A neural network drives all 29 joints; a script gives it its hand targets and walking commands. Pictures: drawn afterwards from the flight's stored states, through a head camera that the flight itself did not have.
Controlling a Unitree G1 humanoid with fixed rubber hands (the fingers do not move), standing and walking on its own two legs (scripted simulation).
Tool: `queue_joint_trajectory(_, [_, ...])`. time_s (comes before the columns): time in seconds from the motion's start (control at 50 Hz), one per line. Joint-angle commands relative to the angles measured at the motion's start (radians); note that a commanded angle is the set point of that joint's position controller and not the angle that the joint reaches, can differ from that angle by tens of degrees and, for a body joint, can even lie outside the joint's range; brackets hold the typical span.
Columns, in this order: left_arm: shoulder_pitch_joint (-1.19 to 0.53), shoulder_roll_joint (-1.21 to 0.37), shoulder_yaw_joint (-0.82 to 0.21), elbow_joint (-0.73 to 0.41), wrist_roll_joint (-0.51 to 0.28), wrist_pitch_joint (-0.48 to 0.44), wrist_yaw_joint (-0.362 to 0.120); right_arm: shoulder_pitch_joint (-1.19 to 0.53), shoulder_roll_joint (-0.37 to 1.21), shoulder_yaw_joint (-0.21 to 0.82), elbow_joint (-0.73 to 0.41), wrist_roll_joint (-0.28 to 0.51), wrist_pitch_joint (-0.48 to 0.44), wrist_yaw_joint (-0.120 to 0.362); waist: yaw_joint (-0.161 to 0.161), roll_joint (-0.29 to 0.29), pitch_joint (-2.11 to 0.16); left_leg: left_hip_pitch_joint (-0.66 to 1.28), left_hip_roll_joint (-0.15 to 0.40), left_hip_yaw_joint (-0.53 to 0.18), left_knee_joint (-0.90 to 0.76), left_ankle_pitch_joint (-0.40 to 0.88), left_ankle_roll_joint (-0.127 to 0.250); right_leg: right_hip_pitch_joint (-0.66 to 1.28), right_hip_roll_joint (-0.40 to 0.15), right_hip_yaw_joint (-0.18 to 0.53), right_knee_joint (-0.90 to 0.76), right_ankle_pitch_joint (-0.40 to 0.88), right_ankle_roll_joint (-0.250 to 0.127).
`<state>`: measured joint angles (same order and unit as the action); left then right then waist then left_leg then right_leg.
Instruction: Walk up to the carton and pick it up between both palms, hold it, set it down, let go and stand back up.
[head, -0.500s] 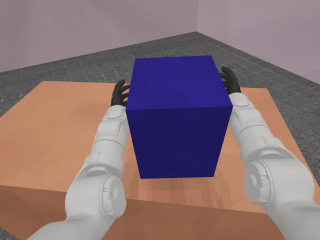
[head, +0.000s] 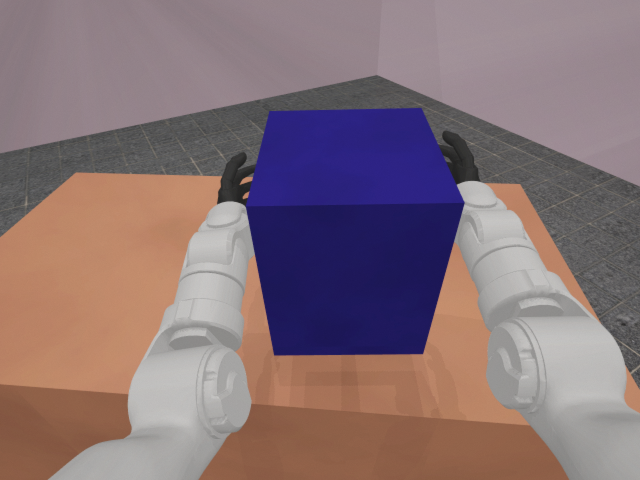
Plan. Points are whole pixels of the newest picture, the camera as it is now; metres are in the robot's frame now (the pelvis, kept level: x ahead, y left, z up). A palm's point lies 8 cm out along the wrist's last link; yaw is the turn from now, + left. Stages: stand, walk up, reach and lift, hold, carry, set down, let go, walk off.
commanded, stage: reach and lift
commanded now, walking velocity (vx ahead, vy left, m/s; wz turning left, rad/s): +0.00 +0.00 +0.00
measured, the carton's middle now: (346, 233) +0.40 +0.01 +0.16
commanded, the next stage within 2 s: hold in 0.66 s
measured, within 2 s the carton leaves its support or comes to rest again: neither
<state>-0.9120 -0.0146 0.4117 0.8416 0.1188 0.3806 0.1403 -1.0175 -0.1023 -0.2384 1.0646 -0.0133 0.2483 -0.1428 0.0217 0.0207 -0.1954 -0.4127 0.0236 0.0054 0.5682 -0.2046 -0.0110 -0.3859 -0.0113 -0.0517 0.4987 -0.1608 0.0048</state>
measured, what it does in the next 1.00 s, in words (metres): stands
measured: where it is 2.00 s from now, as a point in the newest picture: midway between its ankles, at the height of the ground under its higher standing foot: outside the picture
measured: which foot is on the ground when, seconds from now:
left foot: down 0.00-1.00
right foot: down 0.00-1.00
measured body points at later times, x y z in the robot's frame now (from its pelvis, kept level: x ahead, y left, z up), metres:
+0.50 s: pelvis +0.00 +0.00 +0.00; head -0.05 +0.00 +0.45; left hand +0.41 +0.16 +0.21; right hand +0.43 -0.14 +0.22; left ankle +0.05 +0.11 -0.73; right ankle +0.06 -0.13 -0.73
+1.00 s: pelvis +0.00 +0.00 +0.00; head -0.06 +0.00 +0.45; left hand +0.41 +0.16 +0.23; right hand +0.43 -0.13 +0.24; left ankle +0.05 +0.11 -0.73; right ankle +0.06 -0.13 -0.73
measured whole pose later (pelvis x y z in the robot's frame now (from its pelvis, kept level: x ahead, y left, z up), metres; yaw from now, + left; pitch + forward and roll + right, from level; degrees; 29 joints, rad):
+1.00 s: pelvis +0.00 +0.00 +0.00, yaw +0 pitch +2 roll -1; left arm -0.96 0.01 0.41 0.73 0.12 0.54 0.13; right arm -1.05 -0.10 -0.23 0.97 0.09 0.38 -0.18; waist 0.02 0.02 -0.20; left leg -0.39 0.02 0.00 0.57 -0.20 -0.01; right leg -0.37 -0.01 -0.05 0.50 -0.16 0.01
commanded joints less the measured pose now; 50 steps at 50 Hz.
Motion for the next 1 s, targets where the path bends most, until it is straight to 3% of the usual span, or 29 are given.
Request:
queue_joint_trajectory(0.0, [-0.924,-0.562,-0.433,-0.258,-0.081,-0.022,-0.161,-0.772,0.796,0.286,-0.228,0.195,-0.001,0.093,-0.086,-0.015,-0.440,0.289,-0.090,-0.026,-0.241,0.033,-0.033,0.354,0.062,0.017,-0.208,0.046,0.025])
queue_joint_trajectory(0.02, [-0.938,-0.542,-0.419,-0.263,-0.081,-0.023,-0.162,-0.774,0.816,0.299,-0.225,0.197,0.001,0.093,-0.064,-0.034,-0.446,0.278,-0.092,-0.021,-0.237,0.039,-0.021,0.366,0.061,0.022,-0.208,0.051,0.029])
queue_joint_trajectory(0.06, [-0.934,-0.562,-0.432,-0.259,-0.082,-0.014,-0.157,-0.771,0.790,0.289,-0.217,0.201,0.009,0.096,-0.084,-0.009,-0.440,0.289,-0.087,-0.030,-0.240,0.048,-0.034,0.348,0.065,0.019,-0.204,0.058,0.023])
queue_joint_trajectory(0.12, [-0.946,-0.562,-0.441,-0.270,-0.094,-0.006,-0.157,-0.772,0.794,0.292,-0.221,0.198,0.018,0.093,-0.087,-0.016,-0.457,0.299,-0.083,-0.032,-0.233,0.062,-0.036,0.352,0.068,0.016,-0.203,0.067,0.020])
queue_joint_trajectory(0.24, [-0.977,-0.554,-0.428,-0.275,-0.090,0.007,-0.157,-0.813,0.807,0.299,-0.237,0.207,0.026,0.092,-0.069,-0.018,-0.473,0.290,-0.088,-0.023,-0.232,0.056,-0.027,0.362,0.067,0.018,-0.202,0.062,0.026])
queue_joint_trajectory(0.26, [-0.963,-0.560,-0.433,-0.264,-0.091,0.012,-0.159,-0.780,0.789,0.289,-0.218,0.206,0.032,0.088,-0.087,-0.004,-0.458,0.292,-0.086,-0.026,-0.232,0.062,-0.033,0.357,0.067,0.020,-0.201,0.071,0.023])
queue_joint_trajectory(0.3, [-0.942,-0.545,-0.415,-0.243,-0.082,0.021,-0.166,-0.804,0.795,0.297,-0.237,0.214,0.036,0.084,-0.075,-0.032,-0.453,0.289,-0.086,-0.024,-0.229,0.060,-0.026,0.375,0.069,0.021,-0.205,0.069,0.027])
queue_joint_trajectory(0.38, [-0.981,-0.558,-0.437,-0.283,-0.096,0.022,-0.159,-0.795,0.794,0.300,-0.235,0.224,0.044,0.085,-0.084,-0.008,-0.470,0.296,-0.085,-0.029,-0.231,0.063,-0.035,0.357,0.070,0.019,-0.198,0.068,0.022])
queue_joint_trajectory(0.44, [-0.967,-0.547,-0.428,-0.273,-0.092,0.034,-0.159,-0.812,0.794,0.308,-0.239,0.228,0.051,0.087,-0.067,-0.016,-0.462,0.286,-0.082,-0.026,-0.227,0.077,-0.029,0.374,0.071,0.021,-0.199,0.084,0.022])
queue_joint_trajectory(0.46, [-0.980,-0.561,-0.445,-0.289,-0.104,0.035,-0.159,-0.803,0.789,0.298,-0.244,0.230,0.052,0.084,-0.084,-0.002,-0.466,0.293,-0.081,-0.029,-0.226,0.073,-0.034,0.367,0.070,0.024,-0.198,0.085,0.022])
queue_joint_trajectory(0.5, [-0.990,-0.578,-0.452,-0.294,-0.108,0.037,-0.154,-0.828,0.782,0.295,-0.250,0.237,0.054,0.086,-0.081,0.014,-0.482,0.299,-0.076,-0.034,-0.223,0.072,-0.041,0.356,0.076,0.020,-0.192,0.074,0.016])
queue_joint_trajectory(0.58, [-0.979,-0.561,-0.437,-0.278,-0.105,0.046,-0.155,-0.848,0.783,0.313,-0.266,0.246,0.060,0.083,-0.066,-0.010,-0.487,0.295,-0.076,-0.033,-0.224,0.080,-0.029,0.362,0.076,0.023,-0.195,0.089,0.022])
queue_joint_trajectory(0.66, [-0.991,-0.580,-0.455,-0.292,-0.113,0.057,-0.151,-0.813,0.772,0.285,-0.237,0.240,0.073,0.085,-0.088,0.012,-0.461,0.297,-0.070,-0.037,-0.229,0.068,-0.043,0.336,0.080,0.019,-0.199,0.061,0.009])
queue_joint_trajectory(0.7, [-0.974,-0.569,-0.444,-0.293,-0.108,0.064,-0.153,-0.834,0.777,0.310,-0.258,0.260,0.074,0.082,-0.072,-0.008,-0.479,0.298,-0.073,-0.035,-0.221,0.091,-0.036,0.367,0.083,0.021,-0.194,0.088,0.017])
queue_joint_trajectory(0.84, [-0.933,-0.587,-0.489,-0.341,-0.130,0.093,-0.149,-0.842,0.777,0.364,-0.354,0.293,0.099,0.066,-0.087,-0.008,-0.526,0.313,-0.077,-0.040,-0.204,0.128,-0.037,0.397,0.086,0.026,-0.188,0.158,0.018])
queue_joint_trajectory(0.88, [-0.917,-0.573,-0.468,-0.328,-0.105,0.109,-0.156,-0.799,0.757,0.346,-0.302,0.296,0.118,0.063,-0.097,0.007,-0.464,0.300,-0.076,-0.041,-0.217,0.098,-0.038,0.388,0.084,0.026,-0.194,0.128,0.017])
queue_joint_trajectory(0.96, [-0.921,-0.565,-0.474,-0.389,-0.113,0.127,-0.158,-0.795,0.764,0.377,-0.340,0.324,0.142,0.057,-0.088,0.001,-0.484,0.301,-0.077,-0.042,-0.212,0.103,-0.032,0.407,0.086,0.035,-0.191,0.136,0.018])
queue_joint_trajectory(0.98, [-0.918,-0.572,-0.478,-0.358,-0.113,0.137,-0.158,-0.828,0.755,0.370,-0.346,0.328,0.144,0.059,-0.085,0.003,-0.461,0.296,-0.075,-0.044,-0.219,0.083,-0.032,0.377,0.088,0.034,-0.198,0.098,0.017])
